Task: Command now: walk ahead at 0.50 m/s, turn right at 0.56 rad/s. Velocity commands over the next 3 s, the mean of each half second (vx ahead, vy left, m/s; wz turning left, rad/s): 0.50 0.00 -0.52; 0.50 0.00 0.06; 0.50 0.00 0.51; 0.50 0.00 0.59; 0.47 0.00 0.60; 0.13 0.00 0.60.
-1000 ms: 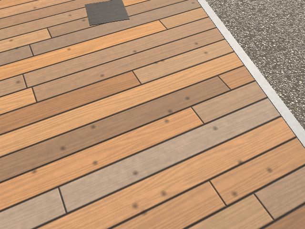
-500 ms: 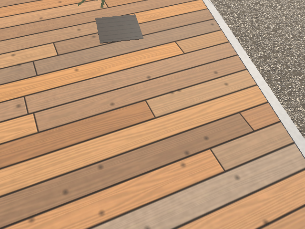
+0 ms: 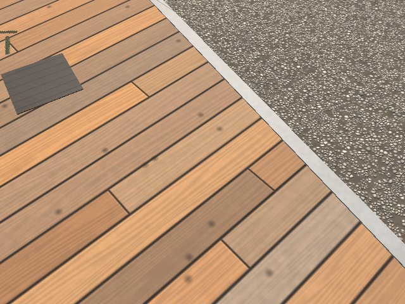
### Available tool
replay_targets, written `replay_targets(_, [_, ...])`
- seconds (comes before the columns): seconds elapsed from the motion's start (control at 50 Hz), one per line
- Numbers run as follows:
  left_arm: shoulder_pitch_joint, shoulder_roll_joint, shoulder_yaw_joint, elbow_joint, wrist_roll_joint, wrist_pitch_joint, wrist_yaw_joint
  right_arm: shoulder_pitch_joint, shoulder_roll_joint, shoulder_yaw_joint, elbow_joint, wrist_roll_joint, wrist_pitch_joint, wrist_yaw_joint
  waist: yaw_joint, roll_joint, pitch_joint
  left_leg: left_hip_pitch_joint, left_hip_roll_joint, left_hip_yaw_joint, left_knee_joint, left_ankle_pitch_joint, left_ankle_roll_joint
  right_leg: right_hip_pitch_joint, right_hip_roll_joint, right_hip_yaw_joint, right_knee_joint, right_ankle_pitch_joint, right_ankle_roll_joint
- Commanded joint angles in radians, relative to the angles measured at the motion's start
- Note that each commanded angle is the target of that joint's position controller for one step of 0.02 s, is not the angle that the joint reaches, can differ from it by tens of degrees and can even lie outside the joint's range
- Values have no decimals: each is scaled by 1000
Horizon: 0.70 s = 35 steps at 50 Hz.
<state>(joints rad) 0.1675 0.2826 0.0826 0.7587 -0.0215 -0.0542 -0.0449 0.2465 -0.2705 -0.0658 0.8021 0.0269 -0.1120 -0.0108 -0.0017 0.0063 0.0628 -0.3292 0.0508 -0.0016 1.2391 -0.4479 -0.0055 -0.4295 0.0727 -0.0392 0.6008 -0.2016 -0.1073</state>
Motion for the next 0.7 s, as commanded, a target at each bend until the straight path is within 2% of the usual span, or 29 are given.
replay_targets(0.02, [42,88,20,-71,9,-21,12,-35,-135,-31,-107,-27,-38,-6,1,-19,-143,-349,75,-100,-29,123,19,367,-275,456,-340,165,-205])
replay_targets(0.04, [31,89,19,-81,13,-22,16,-24,-133,-35,-108,-32,-24,-5,-16,-24,-134,-307,79,-96,-67,140,8,312,-257,429,-361,206,-203])
replay_targets(0.08, [51,111,24,-82,11,-28,24,-35,-104,-30,-117,-41,-4,-5,-22,-18,-115,-289,70,-68,-148,180,-18,244,-235,361,-376,333,-206])
replay_targets(0.14, [103,140,32,-71,2,-25,42,-148,-70,-15,-156,-47,6,-6,10,-38,-78,-299,37,-42,-359,349,-47,194,-182,285,-372,370,-169])
replay_targets(0.18, [132,139,31,-66,-3,-16,49,-223,-49,-5,-173,-42,2,3,43,-72,-71,-254,0,-34,-525,475,-46,179,-147,261,-352,303,-132])
replay_targets(0.22, [164,136,31,-60,-7,-10,54,-286,-45,-1,-189,-26,-3,15,71,-97,-69,-215,-34,-26,-637,537,-45,188,-151,285,-338,236,-118])
replay_targets(0.26, [197,137,31,-50,-12,-4,56,-315,-68,-8,-204,-16,-10,24,83,-109,-67,-208,-44,-49,-689,527,-36,238,-176,341,-296,203,-114])
replay_targets(0.3, [204,133,32,-51,-14,2,61,-315,-95,-18,-212,-15,-20,32,74,-112,-72,-194,-50,-68,-738,469,-17,298,-203,410,-241,171,-105])
replay_targets(0.34, [180,134,35,-59,-9,7,64,-255,-114,-28,-203,-12,-31,35,36,-140,-84,-124,-50,-60,-762,397,11,328,-220,450,-188,198,-89])
replay_targets(0.36, [161,114,29,-65,-7,7,64,-169,-124,-37,-180,-17,-36,32,-9,-142,-116,-7,-58,-35,-807,415,37,321,-191,432,-124,267,-70])
replay_targets(0.38, [154,67,12,-75,2,2,58,-53,-156,-50,-162,-35,-40,26,-61,-113,-214,197,13,-86,-790,422,87,270,-139,380,42,295,-38])
replay_targets(0.4, [223,26,-3,-88,24,-3,59,83,-217,-64,-156,-44,-37,21,-74,48,-365,492,197,-316,-759,407,175,89,-42,288,334,47,8])
replay_targets(0.42, [342,15,-9,-87,-17,-9,60,160,-248,-75,-91,-35,-20,34,-32,390,-411,688,348,-752,-897,146,308,-240,46,220,602,-393,69])
replay_targets(0.44, [295,109,7,-68,-29,-9,61,135,-147,-51,-107,-12,-15,35,-58,231,-301,619,331,-766,-939,-84,276,-349,-25,261,703,-357,70])
replay_targets(0.46, [172,135,13,-89,-18,-6,59,78,-102,-36,-113,-11,-6,31,-75,115,-175,484,290,-614,-953,-57,236,-367,-56,228,715,-263,71])
replay_targets(0.48, [107,115,8,-107,-2,-7,57,33,-92,-27,-119,-22,1,32,-57,40,-112,359,250,-509,-973,49,221,-341,-85,197,688,-201,69])
replay_targets(0.5, [80,94,8,-120,9,-11,53,6,-78,-22,-111,-27,3,31,-35,36,-71,278,216,-440,-995,136,221,-321,-115,192,628,-154,67])
replay_targets(0.52, [94,76,6,-120,8,-12,48,-5,-68,-16,-107,-33,0,30,-9,66,-71,228,186,-379,-1014,204,213,-272,-142,179,582,-126,65])
replay_targets(0.56, [110,46,-1,-112,7,-11,45,8,-65,-15,-88,-25,-7,30,2,93,-81,197,161,-305,-1044,307,227,-245,-156,138,516,-107,74])
replay_targets(0.62, [28,17,-15,-136,18,-18,45,44,-123,-31,-59,-20,-8,21,-16,62,-68,191,172,-224,-1075,430,247,-268,-178,108,351,-7,92])
replay_targets(0.7, [-106,-10,-27,-160,10,-30,34,101,-139,-30,-22,-3,10,17,-63,69,-50,169,133,-121,-1068,485,212,-170,-144,61,104,187,100])
